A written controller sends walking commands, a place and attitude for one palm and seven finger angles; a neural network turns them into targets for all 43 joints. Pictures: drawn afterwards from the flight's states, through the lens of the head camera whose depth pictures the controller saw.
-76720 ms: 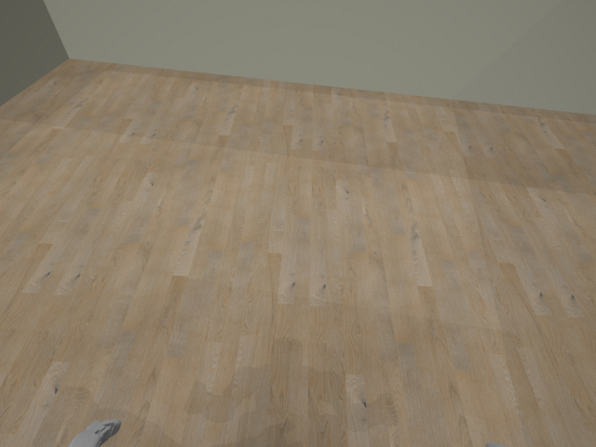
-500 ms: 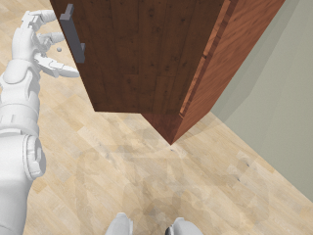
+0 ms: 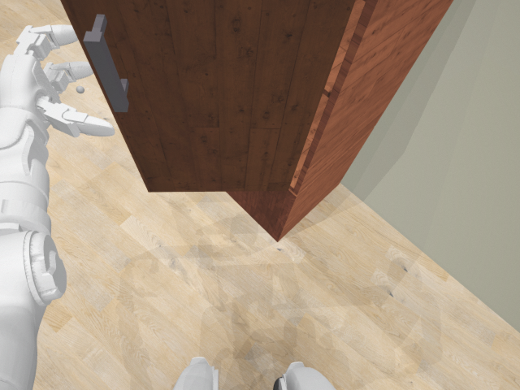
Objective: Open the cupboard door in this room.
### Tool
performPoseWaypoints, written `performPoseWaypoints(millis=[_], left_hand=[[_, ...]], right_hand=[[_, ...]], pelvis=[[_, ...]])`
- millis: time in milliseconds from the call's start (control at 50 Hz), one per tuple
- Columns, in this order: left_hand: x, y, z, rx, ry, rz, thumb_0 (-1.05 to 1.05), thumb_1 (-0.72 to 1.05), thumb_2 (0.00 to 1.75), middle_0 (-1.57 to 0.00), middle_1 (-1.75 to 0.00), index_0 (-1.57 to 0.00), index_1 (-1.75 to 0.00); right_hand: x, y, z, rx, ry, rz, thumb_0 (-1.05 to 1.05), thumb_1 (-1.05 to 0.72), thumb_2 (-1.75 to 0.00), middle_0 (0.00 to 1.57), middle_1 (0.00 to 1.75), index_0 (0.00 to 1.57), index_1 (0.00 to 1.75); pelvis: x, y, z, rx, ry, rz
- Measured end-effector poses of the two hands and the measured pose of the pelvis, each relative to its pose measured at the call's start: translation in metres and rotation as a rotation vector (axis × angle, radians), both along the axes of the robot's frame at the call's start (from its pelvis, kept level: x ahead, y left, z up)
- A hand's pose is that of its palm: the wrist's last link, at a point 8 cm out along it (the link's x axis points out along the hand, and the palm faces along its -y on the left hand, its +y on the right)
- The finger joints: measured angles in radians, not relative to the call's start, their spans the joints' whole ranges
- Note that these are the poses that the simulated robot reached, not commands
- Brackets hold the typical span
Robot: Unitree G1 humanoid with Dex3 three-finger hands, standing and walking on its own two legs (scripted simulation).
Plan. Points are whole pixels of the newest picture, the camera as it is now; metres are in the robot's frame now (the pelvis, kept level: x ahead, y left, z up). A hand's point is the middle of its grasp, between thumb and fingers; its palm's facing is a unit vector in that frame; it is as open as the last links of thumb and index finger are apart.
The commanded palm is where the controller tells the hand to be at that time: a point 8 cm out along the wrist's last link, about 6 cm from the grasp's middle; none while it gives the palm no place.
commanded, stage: move the hooked fingers beside the handle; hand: left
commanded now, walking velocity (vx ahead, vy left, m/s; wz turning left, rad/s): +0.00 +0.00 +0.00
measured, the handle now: (111, 66) +0.56 +0.19 +0.12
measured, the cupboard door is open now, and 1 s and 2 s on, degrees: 49 49 49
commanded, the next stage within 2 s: none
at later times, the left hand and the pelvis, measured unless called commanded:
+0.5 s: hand (75, 88) +0.52 +0.23 +0.12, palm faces -0.02 -1.00 -0.02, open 14.6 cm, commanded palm +0.52 +0.26 +0.12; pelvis +0.00 -0.01 +0.00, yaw -1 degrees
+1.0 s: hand (59, 77) +0.52 +0.24 +0.13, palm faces -0.06 -1.00 -0.01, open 14.0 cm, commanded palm +0.52 +0.29 +0.11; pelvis -0.01 +0.00 -0.01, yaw -3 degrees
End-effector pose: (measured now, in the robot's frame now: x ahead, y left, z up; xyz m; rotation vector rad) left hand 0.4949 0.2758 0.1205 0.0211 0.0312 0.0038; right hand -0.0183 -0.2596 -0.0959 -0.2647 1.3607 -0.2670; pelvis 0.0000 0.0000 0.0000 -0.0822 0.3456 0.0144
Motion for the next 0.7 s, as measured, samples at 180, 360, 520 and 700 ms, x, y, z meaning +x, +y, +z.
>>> performPoseWaypoints(millis=[180,360,520,700], left_hand=[[-0.001,0.001,0.0,0.0,0.001,-0.005,-0.01,-0.5,0.3,-0.14,-1.13,-0.12,-1.12],[-0.001,0.004,0.001,0.001,0.004,-0.013,-0.01,-0.5,0.3,-0.17,-1.14,-0.15,-1.14],[0.003,0.008,0.001,0.005,0.006,-0.023,-0.01,-0.5,0.3,-0.22,-1.17,-0.19,-1.17],[0.008,0.012,0.002,-0.003,0.011,-0.041,-0.01,-0.5,0.3,-0.26,-1.19,-0.24,-1.19]], right_hand=[[0.002,-0.004,0.0,-0.005,-0.006,-0.006,0.0,-0.91,-0.9,0.2,0.3,0.21,0.3],[0.002,-0.011,0.002,-0.022,-0.011,-0.015,0.0,-0.91,-0.9,0.2,0.3,0.21,0.3],[-0.005,-0.015,0.002,-0.036,0.009,-0.02,0.0,-0.91,-0.9,0.2,0.3,0.21,0.3],[-0.016,-0.016,0.004,-0.046,0.033,-0.044,0.0,-0.91,-0.9,0.2,0.3,0.21,0.3]], pelvis=[[0.0,-0.002,0.0,0.003,-0.001,-0.007],[-0.001,-0.006,0.0,0.004,0.0,-0.012],[-0.003,-0.008,-0.003,0.004,0.014,-0.015],[-0.005,-0.009,-0.004,0.002,0.026,-0.025]])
